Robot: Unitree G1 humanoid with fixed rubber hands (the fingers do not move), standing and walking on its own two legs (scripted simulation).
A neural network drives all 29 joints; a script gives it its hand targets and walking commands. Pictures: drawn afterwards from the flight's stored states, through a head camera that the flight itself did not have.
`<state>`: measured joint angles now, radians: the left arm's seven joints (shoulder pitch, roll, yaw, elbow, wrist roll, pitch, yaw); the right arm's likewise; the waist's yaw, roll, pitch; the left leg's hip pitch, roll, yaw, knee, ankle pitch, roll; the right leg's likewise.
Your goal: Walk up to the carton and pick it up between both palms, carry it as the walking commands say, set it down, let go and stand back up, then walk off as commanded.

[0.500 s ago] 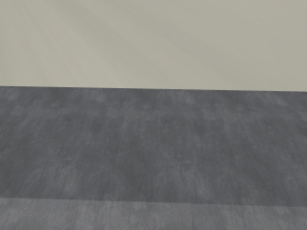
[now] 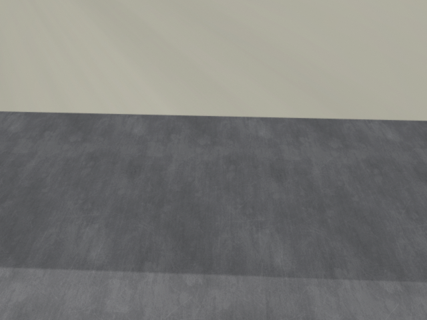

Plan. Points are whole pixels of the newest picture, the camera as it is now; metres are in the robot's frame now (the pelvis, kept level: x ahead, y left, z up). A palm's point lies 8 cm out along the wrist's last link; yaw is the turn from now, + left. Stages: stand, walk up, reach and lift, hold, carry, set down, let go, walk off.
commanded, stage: walk up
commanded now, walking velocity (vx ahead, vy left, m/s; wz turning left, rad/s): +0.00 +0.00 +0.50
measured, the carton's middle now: out of the picture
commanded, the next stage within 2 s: none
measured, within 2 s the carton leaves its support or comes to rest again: neither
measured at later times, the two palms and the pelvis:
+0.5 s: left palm out of the picture -0.05 +0.26 -0.17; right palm out of the picture +0.15 -0.20 -0.14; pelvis -0.02 +0.01 -0.02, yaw +19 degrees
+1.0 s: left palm out of the picture -0.06 +0.24 -0.12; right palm (306, 301) +0.21 -0.19 -0.15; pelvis +0.01 -0.01 -0.01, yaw +34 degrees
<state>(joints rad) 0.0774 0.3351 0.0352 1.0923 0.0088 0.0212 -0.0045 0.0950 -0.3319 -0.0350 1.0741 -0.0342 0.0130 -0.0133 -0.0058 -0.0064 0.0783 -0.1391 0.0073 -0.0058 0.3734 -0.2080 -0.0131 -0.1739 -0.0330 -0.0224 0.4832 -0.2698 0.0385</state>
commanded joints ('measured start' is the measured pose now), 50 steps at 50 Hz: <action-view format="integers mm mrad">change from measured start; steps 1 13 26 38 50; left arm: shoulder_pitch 30 39 -8 63 92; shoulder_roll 77 71 22 3 62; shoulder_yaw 0 42 32 6 32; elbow -139 -215 -254 -302 -294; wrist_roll -13 7 9 -9 15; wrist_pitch -7 -13 11 0 -18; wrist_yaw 45 49 21 35 33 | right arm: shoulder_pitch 1 24 113 95 34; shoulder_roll -201 -39 -124 -112 -34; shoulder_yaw -55 -48 -74 -63 -53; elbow -100 -185 -192 -225 -290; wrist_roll -10 32 23 24 30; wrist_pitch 20 62 13 22 66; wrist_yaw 19 38 -9 -1 42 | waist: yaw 2 20 -54 3 28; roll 226 -265 217 182 -221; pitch -31 -68 -108 -132 -80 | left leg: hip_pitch -52 -366 119 -17 -347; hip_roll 273 37 304 169 26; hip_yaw -376 2 -332 -291 37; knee -6 682 31 97 666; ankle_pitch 657 -252 593 582 -188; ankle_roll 161 -46 227 142 -46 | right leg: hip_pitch -138 126 -399 -103 71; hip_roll -7 -302 -68 14 -298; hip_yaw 19 58 37 -52 -15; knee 228 -143 634 108 -198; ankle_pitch -272 560 -285 -102 438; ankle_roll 16 -186 56 5 -167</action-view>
